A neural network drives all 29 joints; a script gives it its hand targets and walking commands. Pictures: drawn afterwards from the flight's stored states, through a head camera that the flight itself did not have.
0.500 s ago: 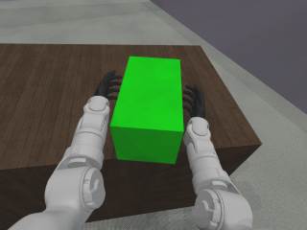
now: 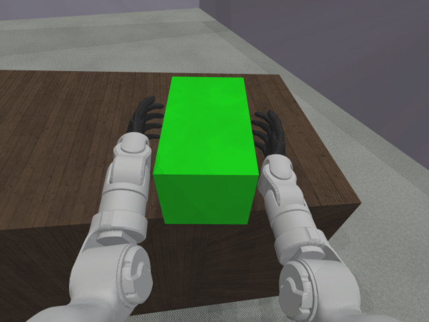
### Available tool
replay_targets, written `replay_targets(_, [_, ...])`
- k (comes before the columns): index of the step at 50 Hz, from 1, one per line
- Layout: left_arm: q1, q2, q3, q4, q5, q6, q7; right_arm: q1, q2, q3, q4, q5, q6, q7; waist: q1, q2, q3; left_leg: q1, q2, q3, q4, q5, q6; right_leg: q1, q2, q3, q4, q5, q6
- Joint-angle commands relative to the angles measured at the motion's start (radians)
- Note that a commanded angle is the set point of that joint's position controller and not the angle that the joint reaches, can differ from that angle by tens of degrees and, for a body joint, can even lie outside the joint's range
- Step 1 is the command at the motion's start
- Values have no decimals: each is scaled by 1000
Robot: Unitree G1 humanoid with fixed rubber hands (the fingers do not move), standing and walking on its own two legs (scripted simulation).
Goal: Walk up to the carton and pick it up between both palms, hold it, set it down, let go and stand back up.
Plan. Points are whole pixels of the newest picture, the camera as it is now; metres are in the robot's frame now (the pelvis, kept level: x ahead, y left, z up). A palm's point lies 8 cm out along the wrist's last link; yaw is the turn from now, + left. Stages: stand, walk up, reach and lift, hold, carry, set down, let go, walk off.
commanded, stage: reach and lift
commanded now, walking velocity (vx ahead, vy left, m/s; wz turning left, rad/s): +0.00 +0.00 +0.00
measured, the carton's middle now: (207, 145) +0.45 -0.04 +0.09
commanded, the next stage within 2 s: hold in 1.62 s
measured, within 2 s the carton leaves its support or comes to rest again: neither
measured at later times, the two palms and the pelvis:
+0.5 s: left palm (123, 139) +0.38 +0.12 +0.18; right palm (271, 144) +0.37 -0.14 +0.17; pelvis -0.01 -0.01 +0.00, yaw +2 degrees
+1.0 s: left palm (124, 132) +0.37 +0.12 +0.20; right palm (276, 136) +0.37 -0.14 +0.19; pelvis -0.02 -0.02 +0.00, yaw +2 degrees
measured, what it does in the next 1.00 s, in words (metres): stands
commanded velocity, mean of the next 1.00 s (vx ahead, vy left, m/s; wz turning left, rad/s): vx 0.00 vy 0.00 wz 0.00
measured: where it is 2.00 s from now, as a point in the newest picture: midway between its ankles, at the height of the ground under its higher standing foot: outside the picture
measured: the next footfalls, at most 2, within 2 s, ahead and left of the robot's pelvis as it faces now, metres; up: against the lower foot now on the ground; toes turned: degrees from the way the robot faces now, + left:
none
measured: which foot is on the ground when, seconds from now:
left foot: down 0.00-1.00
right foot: down 0.00-1.00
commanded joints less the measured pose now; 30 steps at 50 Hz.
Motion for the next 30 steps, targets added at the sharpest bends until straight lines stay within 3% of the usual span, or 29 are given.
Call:
replay_targets(1, [-538,-551,-323,-116,-95,-18,-139,-637,419,332,-165,35,-32,132,0,91,-467,80,-28,-2,-21,218,-53,150,64,-23,34,173,9])
replay_targets(11, [-468,-530,-338,-249,-84,86,-152,-604,407,418,-227,111,23,110,-4,56,-412,59,-46,-8,-23,209,-31,213,61,-16,41,216,25])
replay_targets(12, [-426,-514,-322,-237,-69,106,-163,-608,437,437,-269,122,19,95,-15,4,-425,63,-65,-14,-1,213,-11,252,64,-8,49,306,46])
replay_targets(15, [-423,-516,-342,-294,-73,126,-180,-611,425,477,-303,158,33,76,-14,18,-414,31,-69,-17,-15,181,-12,278,59,-7,64,330,53])
replay_targets(22, [-452,-535,-406,-405,-75,169,-169,-592,387,480,-324,178,45,85,-27,87,-382,119,-40,-29,-2,235,-46,163,70,-40,40,159,25])
replay_targets(26, [-446,-543,-411,-416,-66,204,-159,-595,361,445,-319,169,56,97,-30,109,-336,124,-25,-27,-22,173,-48,111,72,-54,26,35,13])
replay_targets(30, [-436,-538,-395,-428,-53,240,-152,-613,347,425,-320,162,66,110,-22,106,-314,99,-16,-25,-45,120,-40,121,72,-57,30,-11,7])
